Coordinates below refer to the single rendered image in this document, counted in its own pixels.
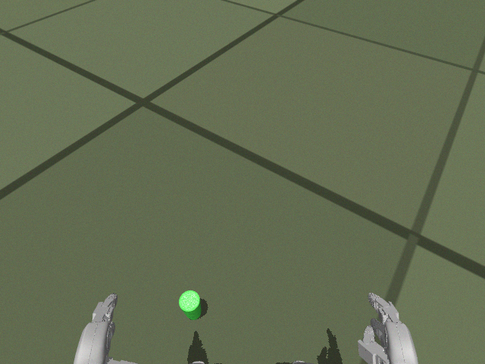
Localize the right robot hand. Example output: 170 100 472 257
358 293 418 364

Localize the left robot hand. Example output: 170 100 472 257
74 293 138 364

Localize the cup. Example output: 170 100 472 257
179 290 202 320

